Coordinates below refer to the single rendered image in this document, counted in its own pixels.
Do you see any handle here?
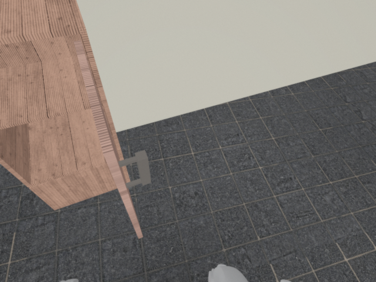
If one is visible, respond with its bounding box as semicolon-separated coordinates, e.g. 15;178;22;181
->
118;150;151;188

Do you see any robot right thigh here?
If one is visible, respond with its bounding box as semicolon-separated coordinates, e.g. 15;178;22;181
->
208;266;248;282

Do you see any cupboard door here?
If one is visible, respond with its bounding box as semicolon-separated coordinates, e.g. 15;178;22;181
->
74;41;143;239

